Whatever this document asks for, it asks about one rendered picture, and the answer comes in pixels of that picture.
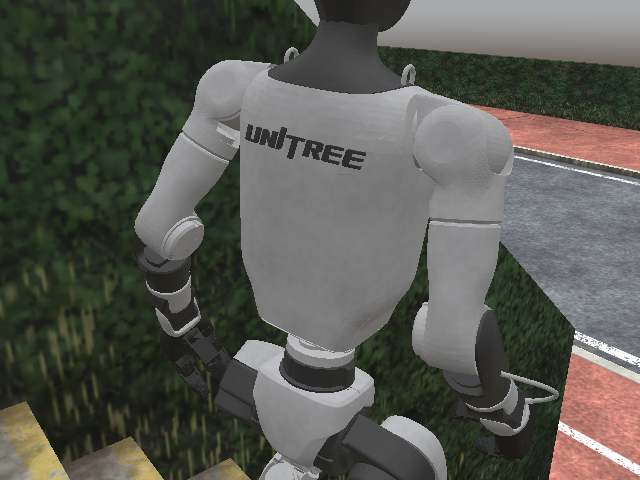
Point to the robot right forearm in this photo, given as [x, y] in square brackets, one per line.
[493, 400]

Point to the robot left forearm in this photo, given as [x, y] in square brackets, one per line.
[169, 289]

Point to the robot right hand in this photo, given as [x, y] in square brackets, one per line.
[510, 448]

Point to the robot right upper arm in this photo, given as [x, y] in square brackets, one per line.
[469, 155]

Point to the robot left upper arm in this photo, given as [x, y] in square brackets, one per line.
[167, 222]

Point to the robot left hand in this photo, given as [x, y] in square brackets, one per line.
[205, 345]

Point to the humanoid robot head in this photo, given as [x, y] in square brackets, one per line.
[343, 55]

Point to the robot left thigh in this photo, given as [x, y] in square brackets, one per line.
[235, 396]

